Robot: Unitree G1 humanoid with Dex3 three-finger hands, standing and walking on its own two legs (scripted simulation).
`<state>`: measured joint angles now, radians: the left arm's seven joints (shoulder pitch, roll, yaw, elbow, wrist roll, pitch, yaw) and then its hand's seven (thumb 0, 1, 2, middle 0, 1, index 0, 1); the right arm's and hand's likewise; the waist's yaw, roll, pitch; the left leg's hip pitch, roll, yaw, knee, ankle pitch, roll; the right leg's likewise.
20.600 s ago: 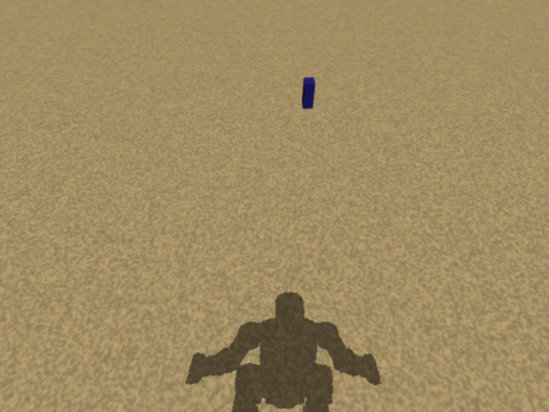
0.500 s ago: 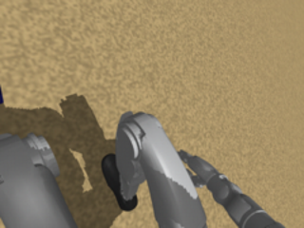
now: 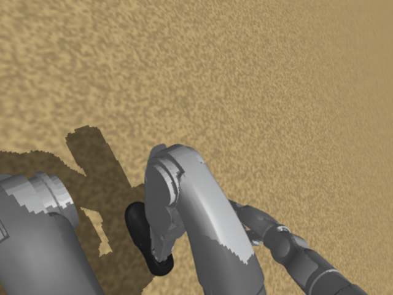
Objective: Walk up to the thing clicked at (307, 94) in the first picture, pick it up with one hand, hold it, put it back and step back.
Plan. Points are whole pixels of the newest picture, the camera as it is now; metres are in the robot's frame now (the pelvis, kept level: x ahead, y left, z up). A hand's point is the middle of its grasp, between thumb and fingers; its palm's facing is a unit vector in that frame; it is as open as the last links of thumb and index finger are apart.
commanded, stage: close in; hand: left
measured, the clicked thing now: out of the picture +0.45 +0.26 -0.21
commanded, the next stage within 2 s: rest palm in 0.18 s
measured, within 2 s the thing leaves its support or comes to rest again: leaves its support in 0.98 s
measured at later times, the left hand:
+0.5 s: hand out of the picture +0.44 +0.26 -0.18, palm faces +0.14 -0.99 +0.04, open 17.8 cm
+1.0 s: hand out of the picture +0.44 +0.27 -0.17, palm faces +0.16 -0.99 +0.01, open 14.0 cm
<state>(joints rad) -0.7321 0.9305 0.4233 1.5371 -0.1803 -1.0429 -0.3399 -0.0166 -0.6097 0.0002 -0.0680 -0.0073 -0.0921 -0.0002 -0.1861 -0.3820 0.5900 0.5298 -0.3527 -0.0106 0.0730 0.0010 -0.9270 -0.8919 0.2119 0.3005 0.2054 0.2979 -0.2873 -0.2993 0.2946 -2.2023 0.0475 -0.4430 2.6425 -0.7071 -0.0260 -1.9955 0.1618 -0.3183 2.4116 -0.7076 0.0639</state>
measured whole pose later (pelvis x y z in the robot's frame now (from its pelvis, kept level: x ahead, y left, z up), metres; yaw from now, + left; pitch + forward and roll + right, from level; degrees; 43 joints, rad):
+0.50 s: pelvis +0.00 +0.00 +0.00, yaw +0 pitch +12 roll -20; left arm -0.74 0.89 0.34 1.51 -0.15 -1.08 -0.23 -0.02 -0.61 0.00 -0.07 0.00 -0.06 0.00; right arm -0.21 -0.36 0.59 0.55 -0.36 0.00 0.10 0.00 -0.93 -0.90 0.21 0.30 0.20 0.30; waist -0.27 -0.30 0.30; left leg -2.20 0.04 -0.46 2.64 -0.71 -0.03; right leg -1.99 0.16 -0.33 2.40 -0.71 0.06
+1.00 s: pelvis +0.00 +0.00 +0.01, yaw +0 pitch +13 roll -20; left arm -0.77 0.91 0.32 1.51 -0.12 -1.06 -0.17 -0.01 -0.08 0.24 -0.30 -0.18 -0.27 -0.19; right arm -0.19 -0.36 0.58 0.55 -0.36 0.01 0.11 0.00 -0.90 -0.89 0.21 0.30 0.20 0.30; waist -0.28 -0.29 0.29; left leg -2.21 0.04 -0.45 2.62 -0.70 -0.03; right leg -1.99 0.16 -0.33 2.38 -0.71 0.06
